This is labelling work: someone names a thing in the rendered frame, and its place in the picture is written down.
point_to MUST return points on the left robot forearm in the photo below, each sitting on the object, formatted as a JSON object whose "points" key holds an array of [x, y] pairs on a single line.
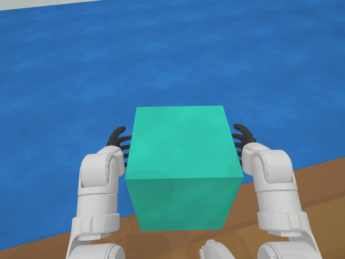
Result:
{"points": [[97, 204]]}

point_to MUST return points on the robot right hand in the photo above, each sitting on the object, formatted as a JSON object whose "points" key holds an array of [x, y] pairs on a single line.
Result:
{"points": [[246, 138]]}

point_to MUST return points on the carton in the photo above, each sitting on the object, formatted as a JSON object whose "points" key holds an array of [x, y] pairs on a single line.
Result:
{"points": [[183, 170]]}

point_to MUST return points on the right robot forearm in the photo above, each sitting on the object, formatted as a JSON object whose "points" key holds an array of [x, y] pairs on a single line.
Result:
{"points": [[280, 210]]}

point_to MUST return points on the robot left upper arm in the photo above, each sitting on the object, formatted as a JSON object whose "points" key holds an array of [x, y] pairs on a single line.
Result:
{"points": [[98, 251]]}

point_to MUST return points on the right robot thigh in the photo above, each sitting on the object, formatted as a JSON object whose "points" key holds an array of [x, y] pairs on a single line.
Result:
{"points": [[215, 250]]}

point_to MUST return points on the robot left hand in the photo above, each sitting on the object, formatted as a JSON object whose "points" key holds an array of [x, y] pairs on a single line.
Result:
{"points": [[114, 141]]}

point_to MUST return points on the robot right upper arm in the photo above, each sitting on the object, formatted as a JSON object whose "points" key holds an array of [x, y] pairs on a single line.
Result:
{"points": [[287, 250]]}

